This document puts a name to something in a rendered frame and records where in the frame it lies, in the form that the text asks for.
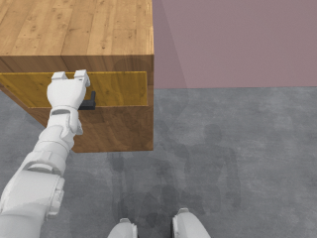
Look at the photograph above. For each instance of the left robot upper arm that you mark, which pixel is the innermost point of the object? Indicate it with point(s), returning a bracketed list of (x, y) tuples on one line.
[(32, 199)]

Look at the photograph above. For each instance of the robot left forearm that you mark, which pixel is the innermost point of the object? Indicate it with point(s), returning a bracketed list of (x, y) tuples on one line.
[(52, 149)]

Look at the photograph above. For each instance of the robot left thigh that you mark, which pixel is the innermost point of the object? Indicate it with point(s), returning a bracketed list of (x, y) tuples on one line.
[(124, 230)]

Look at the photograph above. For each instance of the left robot shin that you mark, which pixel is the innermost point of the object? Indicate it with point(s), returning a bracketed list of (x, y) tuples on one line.
[(124, 220)]

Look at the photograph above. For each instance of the left robot hand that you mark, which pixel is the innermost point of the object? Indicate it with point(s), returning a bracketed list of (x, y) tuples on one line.
[(68, 92)]

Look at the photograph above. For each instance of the cabinet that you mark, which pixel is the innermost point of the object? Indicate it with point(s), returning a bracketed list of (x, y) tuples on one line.
[(91, 35)]

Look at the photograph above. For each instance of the drawer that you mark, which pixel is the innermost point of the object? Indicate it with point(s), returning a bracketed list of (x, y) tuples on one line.
[(112, 88)]

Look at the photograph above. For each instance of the handle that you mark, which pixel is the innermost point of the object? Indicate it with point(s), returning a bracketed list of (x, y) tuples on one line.
[(88, 104)]

